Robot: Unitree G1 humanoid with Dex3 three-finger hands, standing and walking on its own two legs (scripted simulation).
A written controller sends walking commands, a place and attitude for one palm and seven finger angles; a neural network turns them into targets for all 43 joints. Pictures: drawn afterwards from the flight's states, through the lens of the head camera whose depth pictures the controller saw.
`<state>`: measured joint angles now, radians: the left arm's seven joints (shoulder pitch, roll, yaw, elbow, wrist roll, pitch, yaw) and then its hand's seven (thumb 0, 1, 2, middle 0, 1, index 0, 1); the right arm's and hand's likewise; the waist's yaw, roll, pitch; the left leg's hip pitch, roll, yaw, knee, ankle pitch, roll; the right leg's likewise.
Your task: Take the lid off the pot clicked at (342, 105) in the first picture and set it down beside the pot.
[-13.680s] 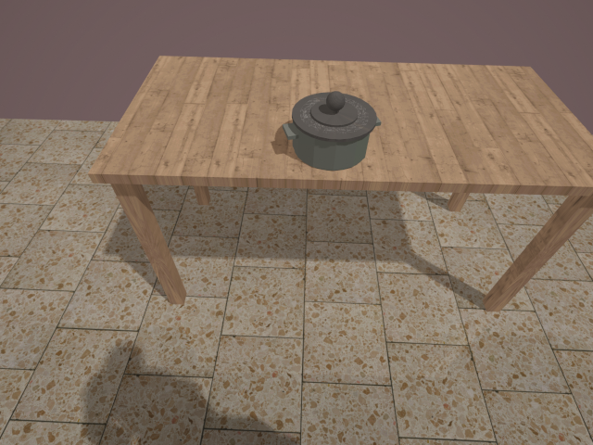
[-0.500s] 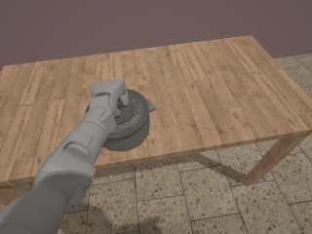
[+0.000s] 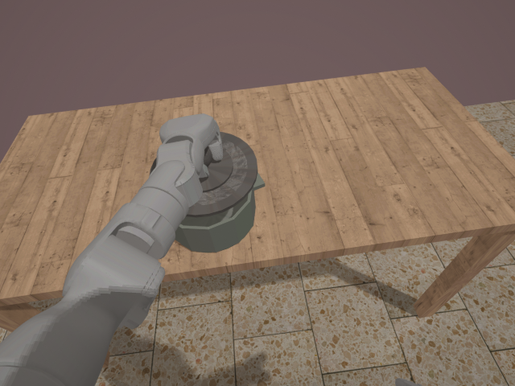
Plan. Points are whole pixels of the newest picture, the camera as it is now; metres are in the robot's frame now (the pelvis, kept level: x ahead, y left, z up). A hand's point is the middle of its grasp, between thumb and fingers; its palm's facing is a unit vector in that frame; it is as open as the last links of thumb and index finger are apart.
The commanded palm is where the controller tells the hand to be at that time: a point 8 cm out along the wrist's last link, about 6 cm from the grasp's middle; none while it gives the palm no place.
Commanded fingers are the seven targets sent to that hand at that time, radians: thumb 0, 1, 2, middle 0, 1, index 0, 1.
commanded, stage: lift the lid straight up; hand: left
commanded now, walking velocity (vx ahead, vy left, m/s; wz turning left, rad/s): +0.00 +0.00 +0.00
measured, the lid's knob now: (199, 156) +0.49 +0.08 +0.09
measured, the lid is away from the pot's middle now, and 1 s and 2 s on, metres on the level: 0.01 0.02 0.07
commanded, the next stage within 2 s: move the lid sideways beside the pot in 1.32 s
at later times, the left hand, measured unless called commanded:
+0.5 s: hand (190, 147) +0.46 +0.09 +0.15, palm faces -0.25 -0.09 -0.96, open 6.4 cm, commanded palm +0.46 +0.10 +0.22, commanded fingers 0.00 0.88 0.66 -0.93 -1.05 -0.97 -1.07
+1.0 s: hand (177, 123) +0.47 +0.10 +0.18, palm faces -0.23 -0.11 -0.97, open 6.4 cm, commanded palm +0.46 +0.10 +0.26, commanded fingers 0.00 0.88 0.66 -0.93 -1.05 -0.97 -1.07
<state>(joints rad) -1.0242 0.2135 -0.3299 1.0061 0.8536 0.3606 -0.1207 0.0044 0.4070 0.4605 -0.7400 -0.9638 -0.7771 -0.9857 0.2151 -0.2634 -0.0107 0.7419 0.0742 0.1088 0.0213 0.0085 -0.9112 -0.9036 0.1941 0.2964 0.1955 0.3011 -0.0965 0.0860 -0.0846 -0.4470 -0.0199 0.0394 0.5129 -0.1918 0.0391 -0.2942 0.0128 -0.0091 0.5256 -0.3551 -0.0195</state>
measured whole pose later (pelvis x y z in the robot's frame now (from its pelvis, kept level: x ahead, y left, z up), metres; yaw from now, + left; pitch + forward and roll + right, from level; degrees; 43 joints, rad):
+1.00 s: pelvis +0.00 +0.01 +0.00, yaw +1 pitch +5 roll +0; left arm -1.18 0.27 -0.33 0.96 0.86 0.41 -0.29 0.01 0.41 0.46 -0.74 -0.96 -0.78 -0.99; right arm 0.20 -0.27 0.01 0.73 0.07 0.09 0.02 0.01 -0.91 -0.90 0.19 0.30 0.20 0.30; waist -0.09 0.08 -0.06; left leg -0.40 -0.04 0.03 0.47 -0.17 0.05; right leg -0.24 0.00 -0.02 0.48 -0.34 -0.01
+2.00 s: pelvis +0.00 +0.00 +0.01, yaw +1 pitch +5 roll +0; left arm -1.12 0.43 -0.26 0.85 0.90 0.32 -0.40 0.02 0.41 0.46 -0.74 -0.96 -0.79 -0.99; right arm 0.22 -0.30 -0.01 0.69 0.08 0.10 0.01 0.01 -0.91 -0.90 0.19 0.30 0.19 0.30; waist -0.08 0.07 -0.04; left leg -0.37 -0.03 0.03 0.46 -0.17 0.04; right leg -0.21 0.01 -0.02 0.45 -0.33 -0.02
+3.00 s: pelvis -0.02 +0.02 +0.00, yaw +1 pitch +5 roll -2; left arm -1.11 0.67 -0.15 0.92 0.93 0.13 -0.48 0.02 0.41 0.46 -0.74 -0.96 -0.79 -1.00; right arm 0.28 -0.31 0.00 0.69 0.09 0.11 -0.01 0.01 -0.91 -0.90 0.20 0.30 0.20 0.30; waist -0.09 0.06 0.00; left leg -0.42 -0.03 0.02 0.48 -0.15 0.07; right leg -0.23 0.01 -0.02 0.44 -0.29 0.01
